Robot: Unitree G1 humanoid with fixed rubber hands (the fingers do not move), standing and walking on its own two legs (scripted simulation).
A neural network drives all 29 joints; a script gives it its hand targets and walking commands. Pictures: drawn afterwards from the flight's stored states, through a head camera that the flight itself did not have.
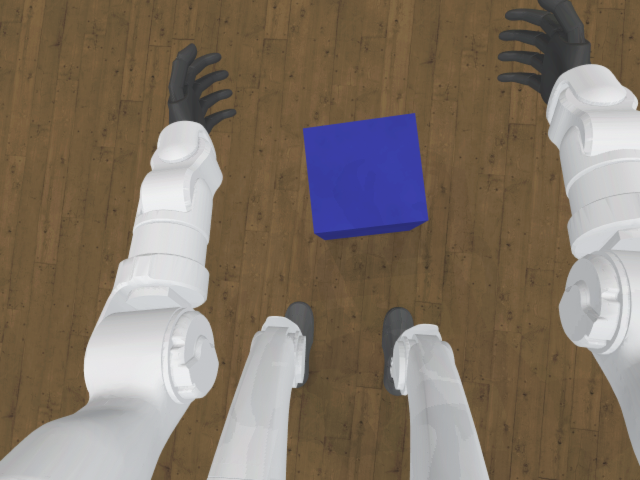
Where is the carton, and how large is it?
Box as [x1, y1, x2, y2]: [303, 113, 427, 239]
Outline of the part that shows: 414,113 303,128 314,233 324,239 401,231 409,230 427,220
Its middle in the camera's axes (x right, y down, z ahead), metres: +0.09 -0.12 +0.85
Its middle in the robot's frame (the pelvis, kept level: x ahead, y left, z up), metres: +0.51 -0.01 -0.52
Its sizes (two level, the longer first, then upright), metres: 0.210 0.200 0.250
